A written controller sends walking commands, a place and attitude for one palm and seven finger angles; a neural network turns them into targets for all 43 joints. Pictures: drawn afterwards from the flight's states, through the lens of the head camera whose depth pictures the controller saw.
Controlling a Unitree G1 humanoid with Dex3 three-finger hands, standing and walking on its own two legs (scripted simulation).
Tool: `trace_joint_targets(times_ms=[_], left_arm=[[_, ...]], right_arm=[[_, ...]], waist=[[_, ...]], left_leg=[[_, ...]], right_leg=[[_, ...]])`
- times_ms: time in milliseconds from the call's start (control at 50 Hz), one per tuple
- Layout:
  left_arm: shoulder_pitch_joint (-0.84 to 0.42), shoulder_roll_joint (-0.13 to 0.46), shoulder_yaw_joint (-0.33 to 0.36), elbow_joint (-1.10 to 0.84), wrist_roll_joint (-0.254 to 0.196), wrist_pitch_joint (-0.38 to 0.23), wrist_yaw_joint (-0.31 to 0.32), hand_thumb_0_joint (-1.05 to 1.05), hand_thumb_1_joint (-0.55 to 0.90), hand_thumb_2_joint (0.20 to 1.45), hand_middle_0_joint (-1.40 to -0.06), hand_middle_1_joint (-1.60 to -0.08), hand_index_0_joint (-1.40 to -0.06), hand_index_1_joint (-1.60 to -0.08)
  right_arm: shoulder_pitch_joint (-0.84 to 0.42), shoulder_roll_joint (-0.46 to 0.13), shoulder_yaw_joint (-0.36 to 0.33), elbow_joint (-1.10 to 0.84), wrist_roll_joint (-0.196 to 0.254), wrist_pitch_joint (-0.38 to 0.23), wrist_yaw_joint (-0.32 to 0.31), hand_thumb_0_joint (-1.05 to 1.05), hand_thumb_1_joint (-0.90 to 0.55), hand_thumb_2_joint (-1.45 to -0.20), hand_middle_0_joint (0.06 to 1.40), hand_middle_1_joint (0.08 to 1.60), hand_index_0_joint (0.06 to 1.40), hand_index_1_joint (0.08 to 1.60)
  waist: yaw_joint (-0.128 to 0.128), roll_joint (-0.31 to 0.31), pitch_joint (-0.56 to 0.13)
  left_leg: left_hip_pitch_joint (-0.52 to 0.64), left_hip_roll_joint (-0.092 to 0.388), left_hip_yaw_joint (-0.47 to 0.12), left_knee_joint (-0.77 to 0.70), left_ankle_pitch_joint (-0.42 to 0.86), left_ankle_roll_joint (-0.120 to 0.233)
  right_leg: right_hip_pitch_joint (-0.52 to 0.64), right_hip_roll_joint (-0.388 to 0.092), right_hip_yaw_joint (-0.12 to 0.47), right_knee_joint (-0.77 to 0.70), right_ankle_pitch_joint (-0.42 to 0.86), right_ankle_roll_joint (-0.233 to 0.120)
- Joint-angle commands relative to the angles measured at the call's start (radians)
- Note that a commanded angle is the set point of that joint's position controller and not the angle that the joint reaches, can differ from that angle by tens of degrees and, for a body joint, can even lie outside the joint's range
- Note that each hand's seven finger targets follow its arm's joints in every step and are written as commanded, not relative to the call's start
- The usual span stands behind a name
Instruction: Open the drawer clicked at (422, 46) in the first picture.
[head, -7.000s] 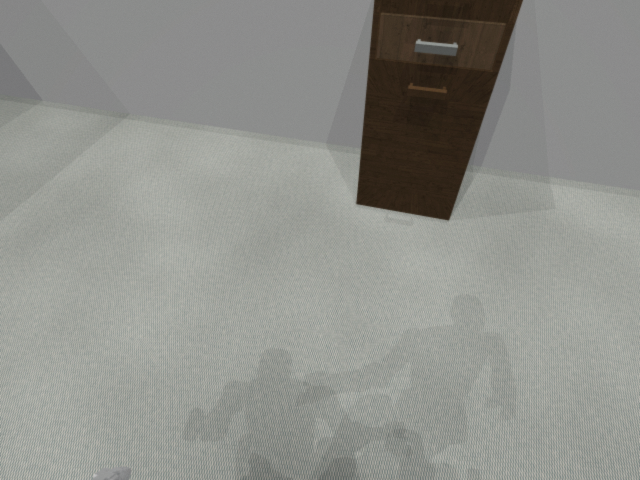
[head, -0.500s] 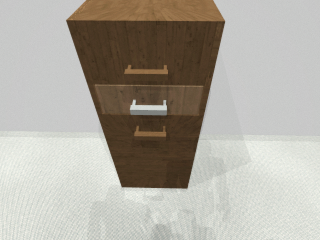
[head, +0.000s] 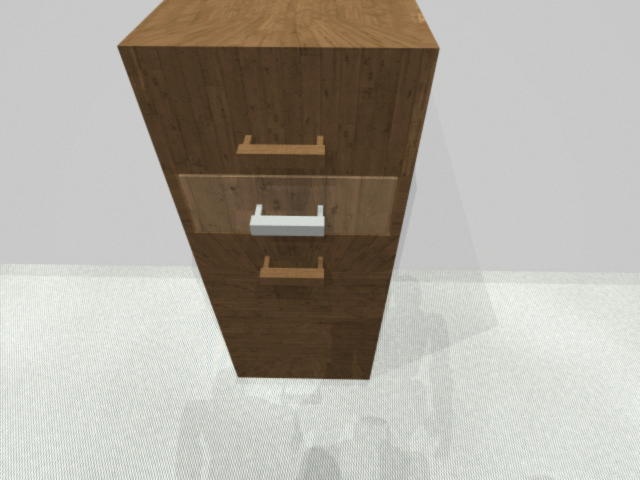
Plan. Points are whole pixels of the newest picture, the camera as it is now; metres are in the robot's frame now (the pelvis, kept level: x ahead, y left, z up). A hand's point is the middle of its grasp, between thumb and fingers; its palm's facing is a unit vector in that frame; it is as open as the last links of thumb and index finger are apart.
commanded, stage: look again from close up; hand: left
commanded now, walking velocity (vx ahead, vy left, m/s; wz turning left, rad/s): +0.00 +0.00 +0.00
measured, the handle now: (288, 217) +0.56 +0.09 -0.01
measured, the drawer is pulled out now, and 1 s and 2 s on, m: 0.00 0.00 0.00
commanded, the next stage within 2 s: shuffle to correct the standing spot in 0.24 s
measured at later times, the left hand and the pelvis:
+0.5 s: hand out of the picture +0.00 +0.13 -0.18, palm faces +0.03 -0.99 -0.15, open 7.3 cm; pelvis +0.01 -0.03 +0.00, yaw +0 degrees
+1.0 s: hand out of the picture +0.05 +0.08 -0.18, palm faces +0.05 -0.99 -0.13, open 7.4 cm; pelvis +0.06 -0.07 -0.01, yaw -1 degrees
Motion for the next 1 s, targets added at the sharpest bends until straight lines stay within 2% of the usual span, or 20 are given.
trace_joint_targets(times_ms=[0,320,380,420,480,540,580,600,640,680,700,720,740,760,800,820,880,920,960,980], left_arm=[[0.049,0.083,0.012,-0.03,0.001,-0.026,0.002,0.0,0.9,0.9,-0.2,-0.3,-0.2,-0.3],[0.068,0.077,0.01,-0.018,-0.001,-0.029,0.003,0.0,0.9,0.9,-0.2,-0.3,-0.2,-0.3],[0.071,0.077,0.015,-0.018,0.002,-0.022,-0.003,0.0,0.9,0.9,-0.2,-0.3,-0.2,-0.3],[0.077,0.073,0.023,-0.031,0.008,-0.01,-0.011,0.0,0.9,0.9,-0.2,-0.3,-0.2,-0.3],[0.085,0.068,0.037,-0.059,0.018,0.004,-0.025,0.0,0.9,0.9,-0.2,-0.3,-0.2,-0.3],[0.092,0.06,0.048,-0.087,0.026,0.013,-0.037,0.0,0.9,0.9,-0.2,-0.3,-0.2,-0.3],[0.104,0.06,0.053,-0.095,0.027,0.012,-0.042,0.0,0.9,0.9,-0.2,-0.3,-0.2,-0.3],[0.116,0.059,0.055,-0.099,0.026,0.009,-0.043,0.0,0.9,0.9,-0.2,-0.3,-0.2,-0.3],[0.138,0.082,0.06,-0.096,0.023,0.004,-0.041,0.0,0.9,0.9,-0.2,-0.3,-0.2,-0.3],[0.175,0.127,0.073,-0.081,0.021,0.003,-0.031,0.0,0.9,0.9,-0.2,-0.3,-0.2,-0.3],[0.193,0.121,0.078,-0.081,0.018,0.005,-0.026,0.0,0.9,0.9,-0.2,-0.3,-0.2,-0.3],[0.185,0.116,0.078,-0.082,0.019,0.007,-0.023,0.0,0.9,0.9,-0.2,-0.3,-0.2,-0.3],[0.166,0.107,0.075,-0.085,0.017,0.002,-0.019,0.0,0.9,0.9,-0.2,-0.3,-0.2,-0.3],[0.152,0.102,0.073,-0.09,0.015,-0.007,-0.015,0.0,0.9,0.9,-0.2,-0.3,-0.2,-0.3],[0.139,0.098,0.065,-0.086,0.012,-0.026,-0.003,0.0,0.9,0.9,-0.2,-0.3,-0.2,-0.3],[0.133,0.101,0.06,-0.08,0.012,-0.032,0.0,0.0,0.9,0.9,-0.2,-0.3,-0.2,-0.3],[0.1,0.112,0.05,-0.07,0.008,-0.04,0.009,0.0,0.9,0.9,-0.2,-0.3,-0.2,-0.3],[0.082,0.113,0.044,-0.065,0.0,-0.039,0.012,0.0,0.9,0.9,-0.2,-0.3,-0.2,-0.3],[0.085,0.093,0.039,-0.066,-0.006,-0.032,0.015,0.0,0.9,0.9,-0.2,-0.3,-0.2,-0.3],[0.092,0.089,0.04,-0.071,0.003,-0.028,0.019,0.0,0.9,0.9,-0.2,-0.3,-0.2,-0.3]], right_arm=[[0.059,-0.095,-0.02,-0.023,0.001,-0.016,-0.01,0.0,-0.9,-0.9,0.2,0.3,0.2,0.3],[0.058,-0.076,-0.015,0.004,0.001,-0.014,-0.013,0.0,-0.9,-0.9,0.2,0.3,0.2,0.3],[0.067,-0.084,-0.02,0.011,-0.004,-0.013,-0.017,0.0,-0.9,-0.9,0.2,0.3,0.2,0.3],[0.065,-0.104,-0.032,0.007,-0.009,-0.007,-0.02,0.0,-0.9,-0.9,0.2,0.3,0.2,0.3],[0.06,-0.135,-0.054,-0.009,-0.015,0.001,-0.026,0.0,-0.9,-0.9,0.2,0.3,0.2,0.3],[0.049,-0.158,-0.071,-0.033,-0.018,0.002,-0.033,0.0,-0.9,-0.9,0.2,0.3,0.2,0.3],[0.047,-0.153,-0.073,-0.043,-0.019,-0.001,-0.036,0.0,-0.9,-0.9,0.2,0.3,0.2,0.3],[0.043,-0.151,-0.073,-0.047,-0.02,-0.004,-0.037,0.0,-0.9,-0.9,0.2,0.3,0.2,0.3],[0.044,-0.125,-0.066,-0.052,-0.017,-0.007,-0.038,0.0,-0.9,-0.9,0.2,0.3,0.2,0.3],[0.057,-0.071,-0.052,-0.054,-0.013,-0.005,-0.039,0.0,-0.9,-0.9,0.2,0.3,0.2,0.3],[0.02,-0.078,-0.051,-0.068,-0.013,-0.003,-0.042,0.0,-0.9,-0.9,0.2,0.3,0.2,0.3],[-0.006,-0.079,-0.054,-0.075,-0.009,-0.005,-0.042,0.0,-0.9,-0.9,0.2,0.3,0.2,0.3],[-0.012,-0.074,-0.055,-0.074,-0.008,-0.005,-0.04,0.0,-0.9,-0.9,0.2,0.3,0.2,0.3],[-0.013,-0.062,-0.051,-0.072,-0.007,-0.004,-0.036,0.0,-0.9,-0.9,0.2,0.3,0.2,0.3],[-0.016,-0.035,-0.04,-0.067,0.0,-0.005,-0.029,0.0,-0.9,-0.9,0.2,0.3,0.2,0.3],[-0.022,-0.026,-0.036,-0.065,0.004,-0.003,-0.027,0.0,-0.9,-0.9,0.2,0.3,0.2,0.3],[-0.019,-0.018,-0.031,-0.063,0.016,0.001,-0.024,0.0,-0.9,-0.9,0.2,0.3,0.2,0.3],[-0.002,-0.03,-0.031,-0.055,0.017,0.006,-0.027,0.0,-0.9,-0.9,0.2,0.3,0.2,0.3],[-0.012,-0.067,-0.035,-0.06,0.013,0.004,-0.035,0.0,-0.9,-0.9,0.2,0.3,0.2,0.3],[-0.011,-0.074,-0.041,-0.063,0.013,0.004,-0.037,0.0,-0.9,-0.9,0.2,0.3,0.2,0.3]], waist=[[0.0,-0.041,0.064],[0.004,-0.03,0.079],[0.002,-0.041,0.086],[0.003,-0.01,0.113],[0.005,0.037,0.138],[0.011,0.055,0.14],[0.016,0.013,0.124],[0.021,0.006,0.107],[0.024,-0.082,0.075],[0.028,-0.263,0.04],[0.052,-0.242,0.053],[0.052,-0.183,0.051],[0.04,-0.102,0.039],[0.031,-0.033,0.014],[0.022,0.006,-0.018],[0.02,-0.005,-0.025],[0.009,-0.048,-0.032],[-0.006,-0.076,-0.018],[0.005,-0.041,0.005],[0.01,-0.045,0.016]], left_leg=[[-0.066,0.162,-0.161,-0.114,-0.034,-0.031],[-0.061,0.151,-0.142,-0.093,-0.018,-0.039],[-0.07,0.173,-0.155,-0.096,-0.103,-0.033],[-0.099,0.197,-0.186,-0.118,-0.198,-0.02],[-0.132,0.264,-0.251,-0.173,-0.331,0.013],[-0.153,0.312,-0.287,-0.171,-0.357,0.043],[-0.159,0.302,-0.271,-0.134,-0.315,0.044],[-0.16,0.282,-0.24,-0.099,-0.277,0.034],[-0.201,0.205,-0.14,0.023,-0.214,0.005],[-0.288,0.077,0.019,0.288,-0.23,-0.039],[-0.348,0.073,-0.007,0.434,-0.322,-0.042],[-0.387,0.083,-0.034,0.539,-0.344,-0.044],[-0.393,0.089,-0.048,0.591,-0.326,-0.052],[-0.381,0.091,-0.059,0.589,-0.299,-0.062],[-0.334,0.093,-0.07,0.504,-0.263,-0.075],[-0.3,0.088,-0.07,0.441,-0.238,-0.081],[-0.167,0.076,-0.084,0.214,-0.145,-0.082],[-0.056,0.074,-0.096,0.056,-0.001,-0.076],[-0.007,0.143,-0.136,0.031,0.201,-0.046],[-0.002,0.169,-0.141,0.052,0.262,-0.039]], right_leg=[[0.006,-0.079,0.11,-0.077,0.035,-0.04],[0.017,-0.084,0.124,-0.113,0.016,-0.046],[0.004,-0.06,0.098,-0.093,-0.04,-0.044],[-0.037,-0.042,0.081,-0.055,-0.094,-0.047],[-0.082,-0.011,0.034,0.027,-0.131,-0.046],[-0.108,-0.002,0.02,0.087,-0.13,-0.044],[-0.086,-0.006,0.036,0.064,-0.114,-0.048],[-0.068,-0.013,0.06,0.039,-0.097,-0.052],[0.008,-0.06,0.154,-0.046,-0.073,-0.075],[0.12,-0.174,0.329,-0.178,-0.019,-0.124],[0.132,-0.214,0.374,-0.2,0.111,-0.174],[0.159,-0.23,0.358,-0.178,0.263,-0.228],[0.17,-0.226,0.322,-0.155,0.365,-0.261],[0.186,-0.218,0.283,-0.139,0.464,-0.265],[0.209,-0.216,0.25,-0.113,0.629,-0.244],[0.21,-0.205,0.228,-0.109,0.665,-0.225],[0.168,-0.187,0.208,-0.092,0.641,-0.176],[0.109,-0.154,0.187,-0.075,0.576,-0.095],[0.075,-0.11,0.171,-0.082,0.492,0.004],[0.062,-0.094,0.164,-0.088,0.44,0.02]])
